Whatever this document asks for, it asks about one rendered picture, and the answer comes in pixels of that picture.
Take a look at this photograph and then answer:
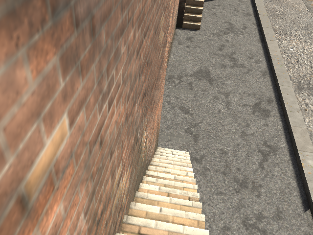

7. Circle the stairs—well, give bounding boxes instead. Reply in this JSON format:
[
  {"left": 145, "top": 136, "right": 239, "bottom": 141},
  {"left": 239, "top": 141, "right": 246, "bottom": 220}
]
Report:
[
  {"left": 115, "top": 147, "right": 209, "bottom": 235},
  {"left": 182, "top": 0, "right": 204, "bottom": 30}
]

